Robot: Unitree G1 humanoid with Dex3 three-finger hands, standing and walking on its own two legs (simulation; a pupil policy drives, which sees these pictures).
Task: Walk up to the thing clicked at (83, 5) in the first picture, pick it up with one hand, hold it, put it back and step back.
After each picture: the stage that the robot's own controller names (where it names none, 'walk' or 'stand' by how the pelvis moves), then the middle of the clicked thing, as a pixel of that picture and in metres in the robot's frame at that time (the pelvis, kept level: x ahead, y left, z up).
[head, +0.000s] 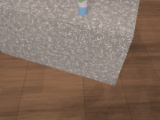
stand; out of the picture +1.04 +0.03 -0.04
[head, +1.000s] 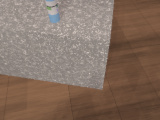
walk; (51, 2) +0.91 +0.26 -0.03
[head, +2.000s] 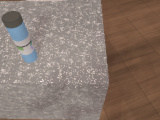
walk; (22, 40) +0.53 +0.30 -0.01
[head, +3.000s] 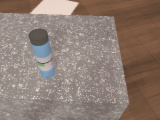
stand; (43, 56) +0.48 +0.20 -0.03
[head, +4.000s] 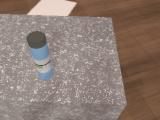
stand; (42, 58) +0.48 +0.20 -0.05
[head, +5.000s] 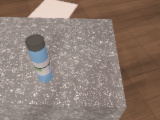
stand; (41, 61) +0.47 +0.20 -0.05
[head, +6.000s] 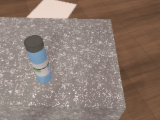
stand; (40, 62) +0.47 +0.21 -0.05
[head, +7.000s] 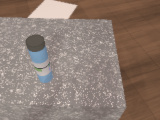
stand; (41, 61) +0.47 +0.21 -0.05
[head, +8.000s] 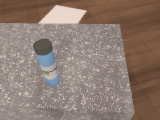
rise first; (48, 65) +0.46 +0.20 -0.04
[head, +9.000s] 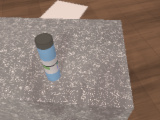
go down; (49, 59) +0.48 +0.20 -0.04
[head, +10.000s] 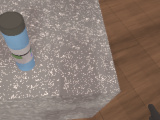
go down; (20, 46) +0.46 +0.19 +0.00
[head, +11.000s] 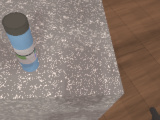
approach; (24, 46) +0.47 +0.19 +0.01
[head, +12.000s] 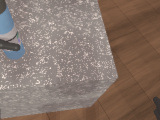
close in; (4, 31) +0.49 +0.21 +0.04
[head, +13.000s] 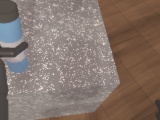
lift; (12, 42) +0.46 +0.20 +0.04
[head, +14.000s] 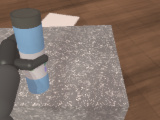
lift; (33, 55) +0.33 +0.16 +0.18
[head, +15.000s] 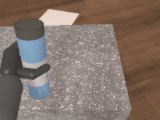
hold; (35, 63) +0.33 +0.16 +0.15
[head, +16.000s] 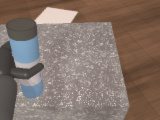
hold; (28, 63) +0.33 +0.18 +0.15
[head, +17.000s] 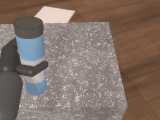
crouch; (33, 60) +0.34 +0.16 +0.14
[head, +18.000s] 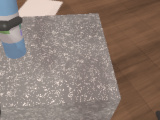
lower; (7, 20) +0.47 +0.21 +0.18
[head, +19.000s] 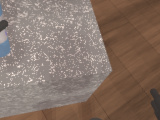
lower; out of the picture +0.52 +0.21 +0.05
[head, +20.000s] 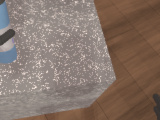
lower; out of the picture +0.49 +0.21 +0.04
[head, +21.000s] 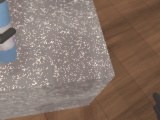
lower; out of the picture +0.50 +0.21 +0.05
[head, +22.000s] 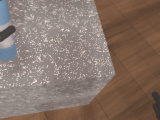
lower; out of the picture +0.50 +0.21 +0.05
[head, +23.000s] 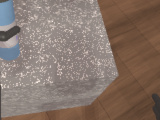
loosen; (3, 26) +0.50 +0.20 +0.05
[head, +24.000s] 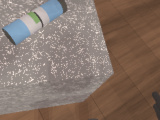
rise; (37, 19) +0.58 +0.09 -0.04
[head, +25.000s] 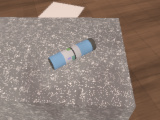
sink last; (72, 53) +0.59 +0.10 -0.09
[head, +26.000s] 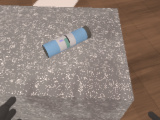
stand; (67, 41) +0.62 +0.12 -0.08
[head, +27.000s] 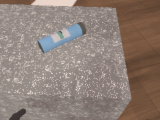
stand; (62, 37) +0.65 +0.13 -0.08
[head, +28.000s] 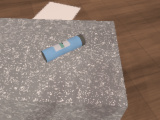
walk; (64, 47) +0.66 +0.13 -0.13
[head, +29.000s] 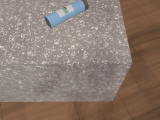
walk; (67, 12) +0.79 +0.13 -0.12
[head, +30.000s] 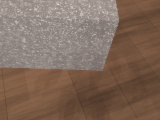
walk; out of the picture +1.09 +0.11 -0.12
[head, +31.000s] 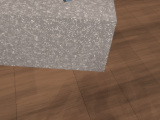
stand; out of the picture +1.26 +0.10 -0.12
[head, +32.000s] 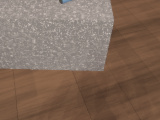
stand; out of the picture +1.23 +0.10 -0.14
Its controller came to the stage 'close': yes
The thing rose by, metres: 0.22
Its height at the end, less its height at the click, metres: -0.09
